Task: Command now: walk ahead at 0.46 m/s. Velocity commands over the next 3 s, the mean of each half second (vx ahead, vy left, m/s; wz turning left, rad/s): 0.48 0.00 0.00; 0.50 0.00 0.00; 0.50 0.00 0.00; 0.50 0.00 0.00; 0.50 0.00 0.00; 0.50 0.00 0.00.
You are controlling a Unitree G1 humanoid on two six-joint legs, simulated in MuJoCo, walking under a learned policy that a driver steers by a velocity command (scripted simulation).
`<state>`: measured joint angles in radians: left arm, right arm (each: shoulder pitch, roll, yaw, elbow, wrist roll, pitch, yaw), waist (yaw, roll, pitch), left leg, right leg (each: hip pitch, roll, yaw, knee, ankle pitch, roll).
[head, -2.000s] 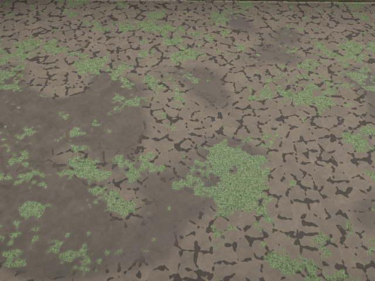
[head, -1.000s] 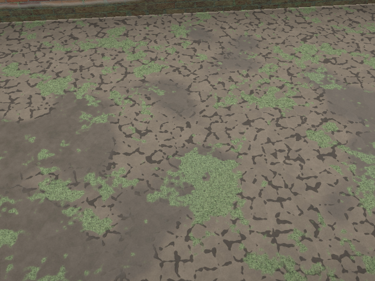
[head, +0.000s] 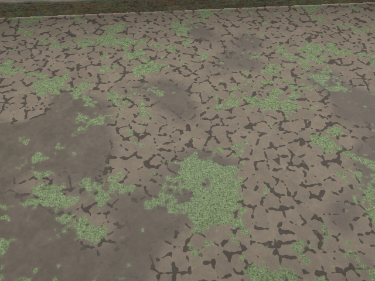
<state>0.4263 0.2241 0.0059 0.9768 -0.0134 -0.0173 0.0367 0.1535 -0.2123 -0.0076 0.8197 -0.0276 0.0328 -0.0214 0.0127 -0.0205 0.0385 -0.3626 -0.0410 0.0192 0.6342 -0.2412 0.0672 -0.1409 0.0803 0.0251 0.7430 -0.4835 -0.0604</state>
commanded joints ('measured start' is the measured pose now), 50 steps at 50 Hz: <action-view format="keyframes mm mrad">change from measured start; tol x16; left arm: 1 -65 94 28 -134 9 9 26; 23 -410 101 -19 -390 17 39 -20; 50 -444 23 -35 -459 52 69 -37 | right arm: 1 290 -216 -60 22 45 6 -9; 5 6 -66 -6 -86 20 -28 3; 50 -105 -71 31 -316 17 28 17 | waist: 1 -140 234 -151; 14 2 111 -52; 18 35 -268 -2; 32 -20 103 -80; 50 8 20 -52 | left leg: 1 372 379 -519 -230 396 257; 8 17 244 -212 -327 374 159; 14 -94 172 -247 -365 -261 71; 20 -118 16 -55 30 -120 -52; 26 203 22 -34 -103 -44 -29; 44 167 55 -135 -126 79 -16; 50 208 83 -156 -62 487 7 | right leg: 1 -427 74 144 522 -55 27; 15 20 -63 -26 -182 213 57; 19 -109 -286 385 -501 -17 -75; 50 -123 -90 2 -149 495 21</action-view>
